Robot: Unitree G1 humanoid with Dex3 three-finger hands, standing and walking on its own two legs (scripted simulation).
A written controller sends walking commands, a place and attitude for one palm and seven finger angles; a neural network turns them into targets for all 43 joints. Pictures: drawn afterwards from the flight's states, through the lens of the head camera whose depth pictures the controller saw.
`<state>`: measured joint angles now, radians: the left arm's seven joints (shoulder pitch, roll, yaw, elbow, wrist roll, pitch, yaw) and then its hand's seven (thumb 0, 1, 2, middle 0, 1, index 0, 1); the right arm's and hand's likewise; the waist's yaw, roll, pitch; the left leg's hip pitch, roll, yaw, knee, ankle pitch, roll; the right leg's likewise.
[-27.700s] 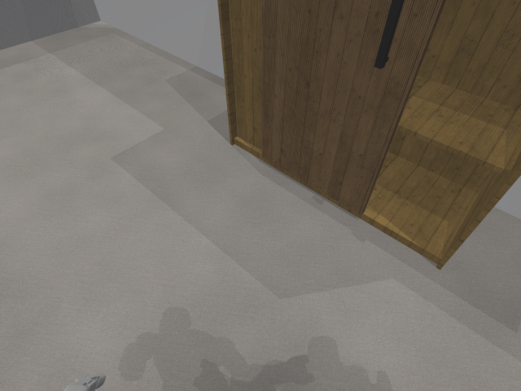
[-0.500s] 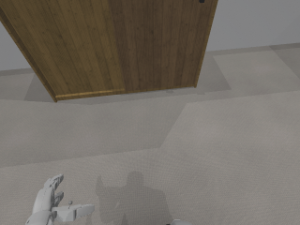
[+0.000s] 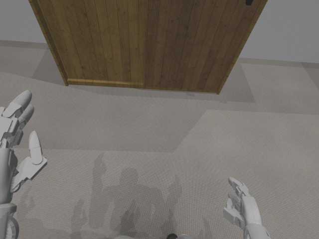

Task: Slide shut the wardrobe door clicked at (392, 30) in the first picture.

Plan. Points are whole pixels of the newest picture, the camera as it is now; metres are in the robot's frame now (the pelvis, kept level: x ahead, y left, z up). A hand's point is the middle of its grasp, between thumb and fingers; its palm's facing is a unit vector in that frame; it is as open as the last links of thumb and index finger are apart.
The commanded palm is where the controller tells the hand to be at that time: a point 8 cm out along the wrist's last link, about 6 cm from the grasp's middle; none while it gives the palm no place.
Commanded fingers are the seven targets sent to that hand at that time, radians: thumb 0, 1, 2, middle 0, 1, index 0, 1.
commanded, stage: step back with the hand held close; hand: left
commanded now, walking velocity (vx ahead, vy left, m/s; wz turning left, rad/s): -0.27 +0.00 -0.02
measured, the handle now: out of the picture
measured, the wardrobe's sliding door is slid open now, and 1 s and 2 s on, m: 0.00 0.00 0.00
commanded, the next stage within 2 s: stop stepping back and stand still in 0.92 s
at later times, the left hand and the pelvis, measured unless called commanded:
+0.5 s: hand (23, 167) +0.18 +0.25 +0.17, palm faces +0.29 -0.84 -0.46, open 7.4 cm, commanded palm +0.11 +0.29 +0.18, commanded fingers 0.00 0.90 0.90 -0.20 -0.30 -0.20 -0.30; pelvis -0.04 +0.02 +0.01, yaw -3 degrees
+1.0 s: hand out of the picture +0.03 +0.27 +0.18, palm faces +0.32 -0.83 -0.45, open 7.4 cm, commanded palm -0.04 +0.31 +0.18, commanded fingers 0.00 0.90 0.90 -0.20 -0.30 -0.20 -0.30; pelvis -0.18 +0.03 +0.00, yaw -1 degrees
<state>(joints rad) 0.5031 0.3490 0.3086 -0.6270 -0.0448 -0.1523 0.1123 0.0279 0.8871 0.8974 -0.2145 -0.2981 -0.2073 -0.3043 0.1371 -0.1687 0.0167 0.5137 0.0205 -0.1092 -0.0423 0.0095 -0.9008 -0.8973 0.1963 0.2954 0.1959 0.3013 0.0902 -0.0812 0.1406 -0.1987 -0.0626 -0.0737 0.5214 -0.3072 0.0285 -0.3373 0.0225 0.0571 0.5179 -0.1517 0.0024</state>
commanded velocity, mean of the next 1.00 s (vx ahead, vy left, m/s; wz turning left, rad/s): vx -0.38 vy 0.00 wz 0.05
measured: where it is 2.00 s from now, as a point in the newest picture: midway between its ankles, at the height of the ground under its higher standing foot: outside the picture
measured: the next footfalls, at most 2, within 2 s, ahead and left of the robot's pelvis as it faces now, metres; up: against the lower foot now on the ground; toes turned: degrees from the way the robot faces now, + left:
right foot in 0.54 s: -0.04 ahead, -0.08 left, +0.00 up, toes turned -5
left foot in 0.86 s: -0.15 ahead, +0.16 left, +0.00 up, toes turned -5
